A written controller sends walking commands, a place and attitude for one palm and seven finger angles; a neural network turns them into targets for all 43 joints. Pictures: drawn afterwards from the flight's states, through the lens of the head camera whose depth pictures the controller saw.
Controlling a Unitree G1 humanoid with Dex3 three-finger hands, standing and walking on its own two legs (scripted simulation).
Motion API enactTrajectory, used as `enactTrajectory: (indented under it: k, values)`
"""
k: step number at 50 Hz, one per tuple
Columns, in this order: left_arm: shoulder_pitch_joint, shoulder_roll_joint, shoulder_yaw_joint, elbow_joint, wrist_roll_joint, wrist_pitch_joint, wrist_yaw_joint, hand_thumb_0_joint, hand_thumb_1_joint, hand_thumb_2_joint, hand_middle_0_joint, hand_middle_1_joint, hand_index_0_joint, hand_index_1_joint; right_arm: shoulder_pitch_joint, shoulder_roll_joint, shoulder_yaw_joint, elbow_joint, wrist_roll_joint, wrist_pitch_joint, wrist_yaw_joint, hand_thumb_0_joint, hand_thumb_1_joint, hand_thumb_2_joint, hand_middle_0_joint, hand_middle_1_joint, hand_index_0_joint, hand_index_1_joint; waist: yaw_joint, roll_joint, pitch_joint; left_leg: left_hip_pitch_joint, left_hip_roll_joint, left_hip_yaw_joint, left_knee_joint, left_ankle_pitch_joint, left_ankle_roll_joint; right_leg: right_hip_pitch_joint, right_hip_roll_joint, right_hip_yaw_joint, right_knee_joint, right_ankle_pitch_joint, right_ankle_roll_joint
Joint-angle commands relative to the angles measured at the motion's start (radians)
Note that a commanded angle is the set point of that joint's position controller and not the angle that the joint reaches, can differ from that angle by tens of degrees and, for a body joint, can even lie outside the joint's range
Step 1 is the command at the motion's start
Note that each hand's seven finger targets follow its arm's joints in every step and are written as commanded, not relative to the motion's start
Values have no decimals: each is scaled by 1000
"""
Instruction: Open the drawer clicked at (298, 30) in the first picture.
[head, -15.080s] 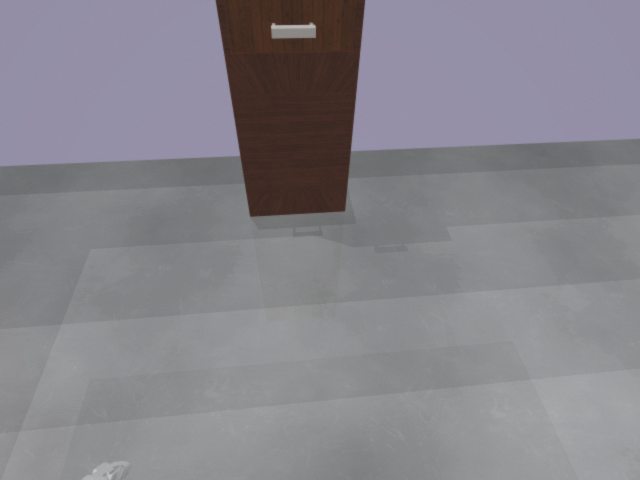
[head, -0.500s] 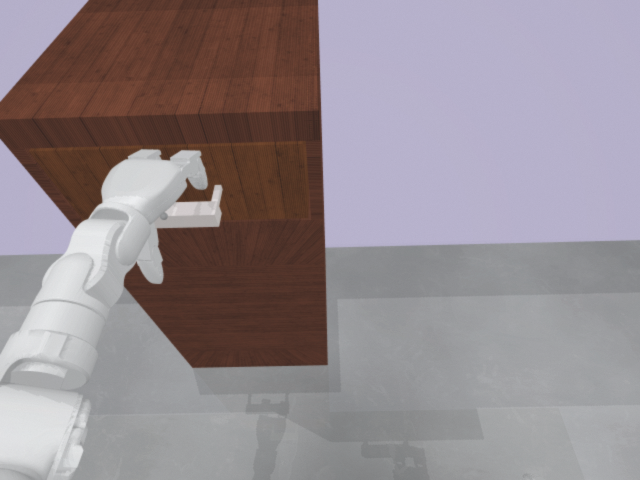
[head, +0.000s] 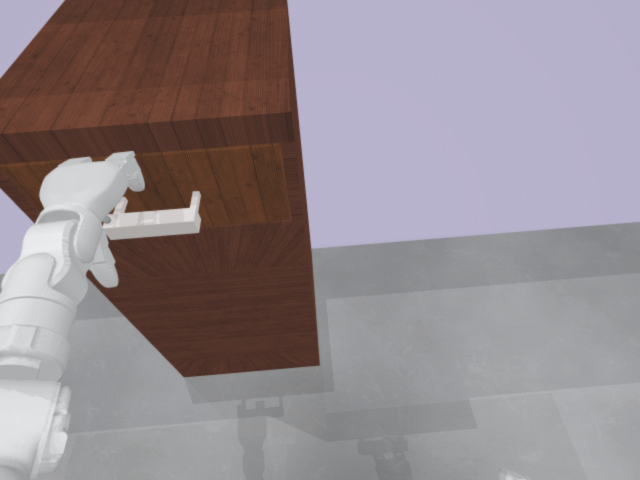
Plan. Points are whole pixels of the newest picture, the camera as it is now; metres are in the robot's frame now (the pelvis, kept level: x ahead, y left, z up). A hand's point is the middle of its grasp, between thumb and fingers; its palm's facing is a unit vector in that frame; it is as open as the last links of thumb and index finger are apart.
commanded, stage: move the hooked fingers above the handle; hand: left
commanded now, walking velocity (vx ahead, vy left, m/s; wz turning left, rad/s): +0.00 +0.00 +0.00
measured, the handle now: (156, 212) +0.47 +0.28 +0.04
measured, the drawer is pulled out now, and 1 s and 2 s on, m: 0.00 0.00 0.00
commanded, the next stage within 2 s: lower the fingers behind the handle in 1.98 s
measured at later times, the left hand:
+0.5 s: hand (111, 208) +0.42 +0.29 +0.11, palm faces -0.04 -0.01 -1.00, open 13.6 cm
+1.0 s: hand (139, 200) +0.44 +0.26 +0.11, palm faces +0.02 -0.03 -1.00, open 13.6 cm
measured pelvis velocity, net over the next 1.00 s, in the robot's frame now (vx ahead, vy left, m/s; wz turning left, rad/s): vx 0.00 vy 0.01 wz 0.01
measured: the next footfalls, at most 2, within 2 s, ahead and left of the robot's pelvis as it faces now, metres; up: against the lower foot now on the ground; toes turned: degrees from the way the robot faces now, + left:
none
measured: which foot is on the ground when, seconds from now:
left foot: down 0.00-1.00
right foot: down 0.00-1.00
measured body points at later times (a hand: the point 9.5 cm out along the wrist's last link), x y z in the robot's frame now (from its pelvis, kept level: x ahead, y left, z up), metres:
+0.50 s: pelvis +0.00 +0.01 +0.00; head +0.04 -0.02 +0.45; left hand +0.42 +0.29 +0.16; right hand +0.12 -0.23 -0.14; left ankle -0.03 +0.10 -0.73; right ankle +0.00 -0.09 -0.73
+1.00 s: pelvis +0.00 +0.01 +0.00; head +0.05 -0.01 +0.44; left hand +0.43 +0.26 +0.16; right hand +0.11 -0.24 -0.14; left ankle -0.03 +0.10 -0.73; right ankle +0.00 -0.09 -0.73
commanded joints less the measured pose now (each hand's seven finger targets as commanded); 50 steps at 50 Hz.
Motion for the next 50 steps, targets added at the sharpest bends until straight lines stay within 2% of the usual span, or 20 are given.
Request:
enactTrajectory:
  k: [1, 3, 6, 9, 12, 14, 16, 18, 21, 24, 26, 30, 31, 36, 40, 41, 44, 45, 47, 50]
  values:
    - [-479, 199, 4, -374, -27, -107, 33, 0, -500, 300, -300, -1200, -300, -1200, 3, -142, -79, -113, -15, -52, -12, 0, -900, -900, 200, 300, 200, 300, -29, 20, -376, 131, 20, 35, 8, 336, 23, 205, -62, -15, -35, 276, 8]
    - [-528, 170, -20, -426, -48, -135, 47, 0, -500, 300, -300, -1200, -300, -1200, 17, -142, -89, -93, -14, -65, -11, 0, -900, -900, 200, 300, 200, 300, -51, 69, -358, 194, 22, 18, 26, 344, 18, 117, -54, -24, -36, 234, 5]
    - [-575, 191, -2, -407, -61, -135, 86, 0, -500, 300, -300, -1200, -300, -1200, 38, -149, -89, -62, -15, -71, -8, 0, -900, -900, 200, 300, 200, 300, -60, 51, -336, 185, 20, -1, 28, 337, 7, 79, -50, -38, -32, 191, 0]
    - [-550, 258, 72, -310, -46, -87, 139, 0, -500, 300, -300, -1200, -300, -1200, 33, -153, -81, -41, -11, -68, 1, 0, -900, -900, 200, 300, 200, 300, -23, 42, -333, 130, 15, -1, 13, 314, -4, 98, -47, -50, -15, 176, -7]
    - [-550, 285, 85, -225, -30, -14, 166, 0, -500, 300, -300, -1200, -300, -1200, 17, -155, -66, -39, -11, -59, 13, 0, -900, -900, 200, 300, 200, 300, -2, 46, -342, 83, 16, 6, 0, 341, -16, 141, -49, -57, -1, 206, -13]
    - [-468, 329, 121, -152, -13, 39, 158, 0, -500, 300, -300, -1200, -300, -1200, 0, -156, -58, -50, -14, -44, 16, 0, -900, -900, 200, 300, 200, 300, 30, 8, -350, 37, 16, 21, -8, 366, -15, 215, -51, -49, 2, 261, -11]
    - [-435, 322, 120, -161, -10, 60, 132, 0, -500, 300, -300, -1200, -300, -1200, -8, -157, -56, -64, -17, -29, 20, 0, -900, -900, 200, 300, 200, 300, 39, -23, -390, 32, 19, 28, -11, 412, -14, 278, -56, -46, 4, 322, -8]
    - [-385, 329, 130, -162, -13, 67, 113, 0, -500, 300, -300, -1200, -300, -1200, -23, -154, -51, -77, -14, -15, 17, 0, -900, -900, 200, 300, 200, 300, 46, -77, -362, 13, 22, 36, -23, 392, -7, 304, -60, -38, -4, 335, 0]
    - [-353, 307, 112, -146, -19, 62, 78, 0, -500, 300, -300, -1200, -300, -1200, -39, -158, -49, -99, -7, -9, 7, 0, -900, -900, 200, 300, 200, 300, 39, -134, -306, -15, 22, 43, -42, 320, 5, 311, -65, -29, -30, 293, 8]
    - [-364, 290, 87, -196, -12, 19, 45, 0, -500, 300, -300, -1200, -300, -1200, -29, -160, -56, -113, -7, -20, -2, 0, -900, -900, 200, 300, 200, 300, 19, -99, -309, 26, 25, 44, -31, 316, 17, 278, -65, -27, -32, 298, 10]
    - [-392, 217, 23, -258, -15, -18, 24, 0, -500, 300, -300, -1200, -300, -1200, -20, -157, -63, -118, -9, -30, -1, 0, -900, -900, 200, 300, 200, 300, -5, -51, -318, 76, 26, 36, -16, 337, 18, 228, -62, -32, -33, 284, 6]
    - [-522, 156, -36, -378, -40, -94, 28, 0, -500, 300, -300, -1200, -300, -1200, 7, -142, -77, -98, -12, -54, -5, 0, -900, -900, 200, 300, 200, 300, -40, 35, -327, 182, 27, 5, 14, 338, 12, 107, -53, -38, -35, 204, 2]
    - [-567, 123, -68, -391, -52, -105, 31, 0, -500, 300, -300, -1200, -300, -1200, 18, -142, -78, -90, -15, -60, -5, 0, -900, -900, 200, 300, 200, 300, -65, 17, -314, 191, 26, 0, 22, 330, 13, 80, -52, -43, -40, 185, 4]
    - [-620, 260, 51, -320, -44, -92, 113, 0, -500, 300, -300, -1200, -300, -1200, 40, -157, -73, -48, -13, -67, -6, 0, -900, -900, 200, 300, 200, 300, -39, 39, -352, 137, 15, -13, 21, 311, -6, 83, -48, -52, -13, 162, -9]
    - [-568, 305, 109, -250, -22, -21, 164, 0, -500, 300, -300, -1200, -300, -1200, 24, -146, -65, -47, -21, -59, 11, 0, -900, -900, 200, 300, 200, 300, 18, 86, -429, 124, 18, 1, 24, 436, -28, 160, -47, -59, 24, 269, -17]
    - [-525, 334, 138, -217, -18, 1, 162, 0, -500, 300, -300, -1200, -300, -1200, 20, -150, -63, -51, -23, -51, 16, 0, -900, -900, 200, 300, 200, 300, 33, 68, -448, 106, 17, 3, 24, 473, -34, 202, -46, -60, 30, 302, -18]
    - [-505, 306, 104, -181, -20, 50, 145, 0, -500, 300, -300, -1200, -300, -1200, -2, -153, -58, -57, -14, -33, 13, 0, -900, -900, 200, 300, 200, 300, 11, -50, -350, 42, 22, 25, 6, 398, -10, 221, -52, -51, 2, 309, -2]
    - [-489, 332, 124, -169, -24, 58, 139, 0, -500, 300, -300, -1200, -300, -1200, -8, -155, -54, -61, -10, -30, 8, 0, -900, -900, 200, 300, 200, 300, 19, -77, -340, 19, 20, 29, -6, 365, -3, 246, -55, -45, -7, 299, 2]
    - [-486, 385, 160, -177, -18, 53, 127, 0, -500, 300, -300, -1200, -300, -1200, -17, -156, -51, -69, -8, -22, -2, 0, -900, -900, 200, 300, 200, 300, 31, -83, -368, 4, 18, 31, -18, 361, 1, 299, -61, -33, -9, 315, 4]
    - [-451, 361, 139, -161, -8, 49, 108, 0, -500, 300, -300, -1200, -300, -1200, -28, -151, -48, -77, -7, -18, -9, 0, -900, -900, 200, 300, 200, 300, 31, -75, -331, 4, 20, 38, -32, 327, 3, 287, -63, -34, -22, 284, 6]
